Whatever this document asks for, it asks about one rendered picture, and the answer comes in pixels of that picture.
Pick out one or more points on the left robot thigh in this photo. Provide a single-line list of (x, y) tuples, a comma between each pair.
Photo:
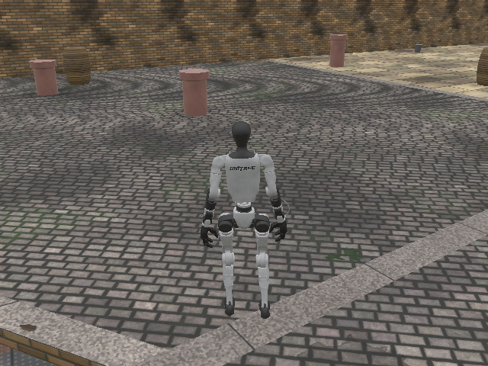
[(225, 224)]

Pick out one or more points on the robot left forearm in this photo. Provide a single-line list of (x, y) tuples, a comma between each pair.
[(208, 210)]

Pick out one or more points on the robot right hand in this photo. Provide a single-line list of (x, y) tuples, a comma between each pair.
[(281, 231)]

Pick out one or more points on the right robot upper arm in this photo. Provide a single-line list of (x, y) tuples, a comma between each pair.
[(270, 177)]

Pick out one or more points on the left robot upper arm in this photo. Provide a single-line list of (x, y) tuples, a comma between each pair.
[(215, 176)]

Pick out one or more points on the robot right forearm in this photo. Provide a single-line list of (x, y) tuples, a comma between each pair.
[(277, 207)]

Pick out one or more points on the robot left hand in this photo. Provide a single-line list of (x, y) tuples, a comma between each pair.
[(204, 236)]

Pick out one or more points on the humanoid robot torso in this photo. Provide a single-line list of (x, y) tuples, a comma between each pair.
[(243, 178)]

